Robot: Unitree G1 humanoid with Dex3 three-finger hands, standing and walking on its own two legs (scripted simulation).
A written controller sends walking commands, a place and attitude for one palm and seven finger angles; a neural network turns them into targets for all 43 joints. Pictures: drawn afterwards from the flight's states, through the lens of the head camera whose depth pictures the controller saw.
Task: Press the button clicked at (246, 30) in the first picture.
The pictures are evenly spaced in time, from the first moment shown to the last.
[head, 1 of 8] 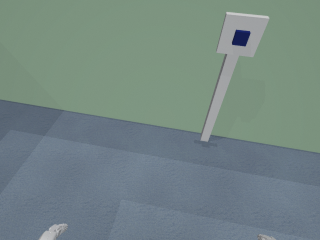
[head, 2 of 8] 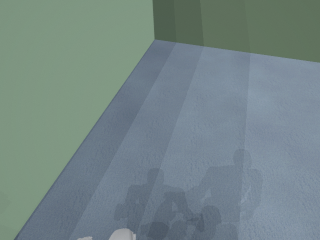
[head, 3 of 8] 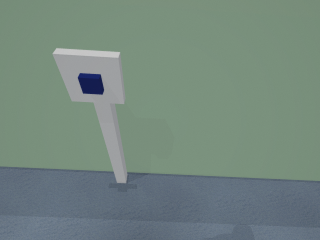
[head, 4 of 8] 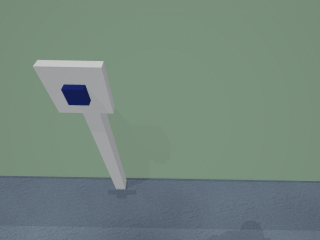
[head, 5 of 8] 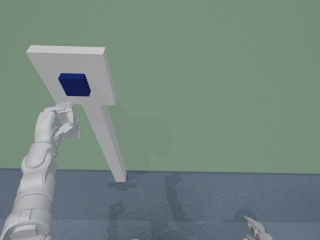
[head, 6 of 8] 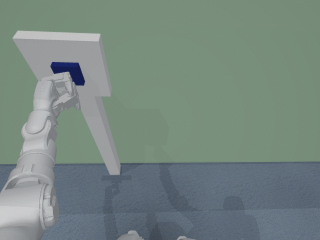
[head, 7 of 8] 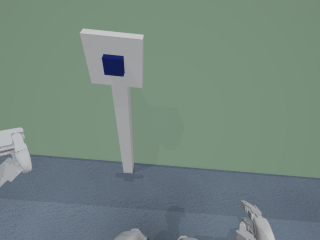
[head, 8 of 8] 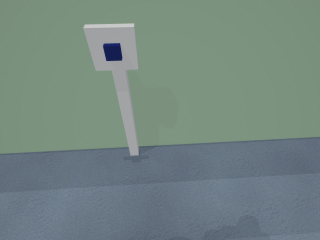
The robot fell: no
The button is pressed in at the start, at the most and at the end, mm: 0 10 0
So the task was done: yes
